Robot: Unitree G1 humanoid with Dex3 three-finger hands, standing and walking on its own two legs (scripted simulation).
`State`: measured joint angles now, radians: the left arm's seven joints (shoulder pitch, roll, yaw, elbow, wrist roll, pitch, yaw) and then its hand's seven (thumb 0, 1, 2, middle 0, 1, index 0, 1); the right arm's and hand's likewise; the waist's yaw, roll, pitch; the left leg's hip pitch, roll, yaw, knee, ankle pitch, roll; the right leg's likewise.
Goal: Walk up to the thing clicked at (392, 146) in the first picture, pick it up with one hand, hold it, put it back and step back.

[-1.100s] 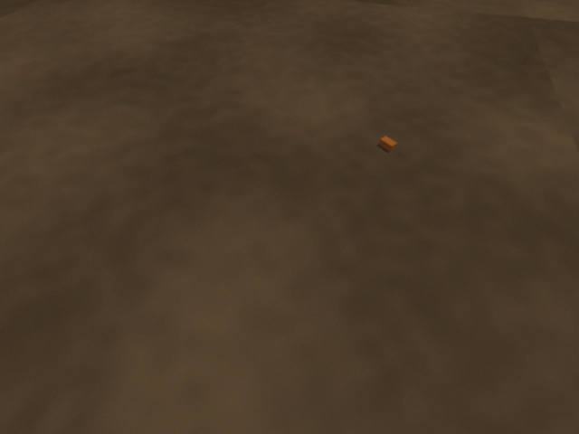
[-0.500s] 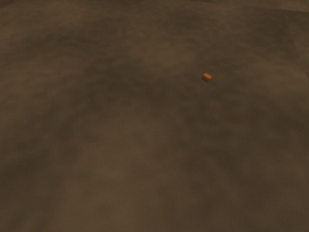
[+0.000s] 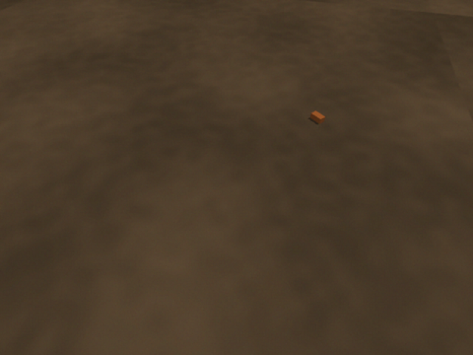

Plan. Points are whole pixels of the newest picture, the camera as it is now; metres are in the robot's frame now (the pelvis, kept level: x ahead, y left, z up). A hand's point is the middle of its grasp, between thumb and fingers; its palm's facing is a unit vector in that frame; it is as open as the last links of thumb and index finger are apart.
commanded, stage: stand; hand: left
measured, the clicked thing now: (317, 117) +1.75 -0.50 -0.76
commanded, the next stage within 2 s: walk up in 0.02 s
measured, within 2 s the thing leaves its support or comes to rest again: neither
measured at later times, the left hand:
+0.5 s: hand (164, 306) +0.26 +0.17 -0.14, palm faces -0.26 -0.87 -0.42, open 7.4 cm
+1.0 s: hand (221, 173) +0.63 +0.08 -0.14, palm faces -0.59 -0.71 -0.40, open 7.4 cm
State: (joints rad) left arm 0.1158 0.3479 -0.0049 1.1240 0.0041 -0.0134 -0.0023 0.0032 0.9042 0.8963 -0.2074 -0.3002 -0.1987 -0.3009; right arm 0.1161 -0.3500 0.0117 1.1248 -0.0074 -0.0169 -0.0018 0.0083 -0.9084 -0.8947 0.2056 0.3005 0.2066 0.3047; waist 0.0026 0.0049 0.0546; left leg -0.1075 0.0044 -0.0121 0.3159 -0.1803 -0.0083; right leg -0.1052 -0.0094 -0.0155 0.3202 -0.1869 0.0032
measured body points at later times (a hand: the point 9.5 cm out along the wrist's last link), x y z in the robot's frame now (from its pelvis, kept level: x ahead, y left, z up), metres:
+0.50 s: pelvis +0.11 -0.08 -0.02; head +0.11 -0.11 +0.43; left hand +0.27 +0.21 -0.11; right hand +0.12 -0.44 -0.13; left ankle +0.15 +0.04 -0.69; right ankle +0.09 -0.21 -0.75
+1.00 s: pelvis +0.38 -0.10 -0.01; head +0.40 -0.11 +0.44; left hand +0.66 +0.11 -0.11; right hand +0.22 -0.38 -0.11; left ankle +0.43 -0.01 -0.75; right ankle +0.36 -0.25 -0.70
